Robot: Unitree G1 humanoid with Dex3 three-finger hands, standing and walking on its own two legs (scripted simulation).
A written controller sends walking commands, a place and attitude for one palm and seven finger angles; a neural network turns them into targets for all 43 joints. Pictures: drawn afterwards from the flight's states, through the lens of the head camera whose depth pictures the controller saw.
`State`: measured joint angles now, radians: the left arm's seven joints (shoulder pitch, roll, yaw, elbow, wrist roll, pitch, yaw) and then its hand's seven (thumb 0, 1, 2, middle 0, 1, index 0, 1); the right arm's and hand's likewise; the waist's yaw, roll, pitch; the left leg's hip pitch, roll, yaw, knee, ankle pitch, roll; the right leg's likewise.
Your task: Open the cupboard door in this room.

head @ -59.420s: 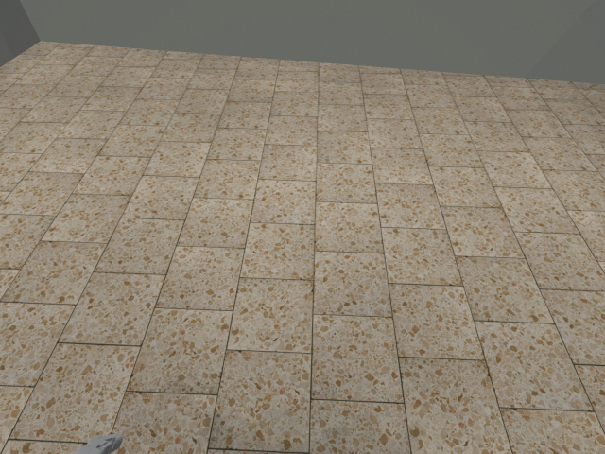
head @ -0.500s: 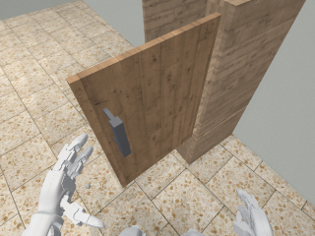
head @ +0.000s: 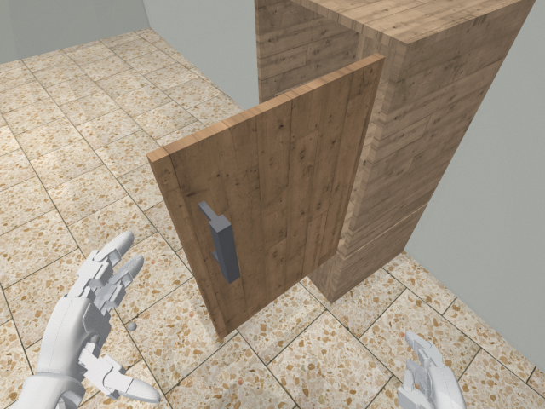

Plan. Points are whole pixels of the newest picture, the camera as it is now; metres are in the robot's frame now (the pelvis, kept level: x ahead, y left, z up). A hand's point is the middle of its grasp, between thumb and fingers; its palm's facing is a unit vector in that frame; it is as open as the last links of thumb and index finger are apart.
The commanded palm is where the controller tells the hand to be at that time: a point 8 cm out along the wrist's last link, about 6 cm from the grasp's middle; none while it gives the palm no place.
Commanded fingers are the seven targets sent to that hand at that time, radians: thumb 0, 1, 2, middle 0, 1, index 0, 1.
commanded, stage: draw the hand back to the body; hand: left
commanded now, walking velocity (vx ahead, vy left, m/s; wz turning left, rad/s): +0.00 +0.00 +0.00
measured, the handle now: (218, 243) +0.35 +0.11 +0.06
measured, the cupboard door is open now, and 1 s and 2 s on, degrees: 93 93 93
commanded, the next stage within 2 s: step back with the hand held close in 1.22 s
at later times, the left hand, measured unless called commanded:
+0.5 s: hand (61, 297) +0.21 +0.24 +0.15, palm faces +0.32 -0.87 -0.38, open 13.2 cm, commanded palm +0.16 +0.29 +0.18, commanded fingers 0.00 0.34 0.66 -0.18 -0.30 -0.18 -0.30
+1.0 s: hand (12, 261) +0.21 +0.26 +0.21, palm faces +0.43 -0.80 -0.41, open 7.8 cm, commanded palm +0.16 +0.30 +0.22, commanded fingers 0.00 0.90 0.90 -0.20 -0.30 -0.20 -0.30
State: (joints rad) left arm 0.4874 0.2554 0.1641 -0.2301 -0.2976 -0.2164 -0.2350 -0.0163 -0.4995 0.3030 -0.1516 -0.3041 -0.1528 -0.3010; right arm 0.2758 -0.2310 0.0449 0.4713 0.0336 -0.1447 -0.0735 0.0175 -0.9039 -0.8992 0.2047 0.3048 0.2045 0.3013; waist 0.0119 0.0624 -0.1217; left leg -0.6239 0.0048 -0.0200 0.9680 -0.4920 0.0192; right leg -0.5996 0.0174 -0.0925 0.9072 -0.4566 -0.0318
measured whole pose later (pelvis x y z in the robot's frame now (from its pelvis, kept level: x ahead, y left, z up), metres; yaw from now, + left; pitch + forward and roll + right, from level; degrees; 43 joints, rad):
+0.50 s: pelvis +0.01 +0.01 +0.05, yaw -1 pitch -1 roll -1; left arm 0.52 0.31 0.18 -0.36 -0.04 -0.05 0.12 -0.01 0.01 0.52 -0.17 -0.30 -0.18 -0.30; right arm 0.23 -0.22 0.06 0.60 0.00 -0.14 -0.10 0.02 -0.90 -0.90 0.21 0.30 0.21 0.30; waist 0.05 0.06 -0.02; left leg -0.22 -0.02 0.01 0.57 -0.34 0.04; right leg -0.21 0.00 -0.05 0.53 -0.31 -0.01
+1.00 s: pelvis +0.02 +0.00 +0.06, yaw -2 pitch -4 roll -1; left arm 0.46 0.34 0.33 -0.38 -0.06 -0.08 0.11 0.01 0.81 0.87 -0.20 -0.31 -0.21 -0.30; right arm 0.19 -0.23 0.03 0.64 -0.01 -0.09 -0.07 0.02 -0.90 -0.90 0.20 0.30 0.20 0.30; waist 0.07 0.07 0.02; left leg -0.06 -0.01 0.03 0.40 -0.27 0.03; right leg -0.06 0.02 -0.04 0.37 -0.23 -0.02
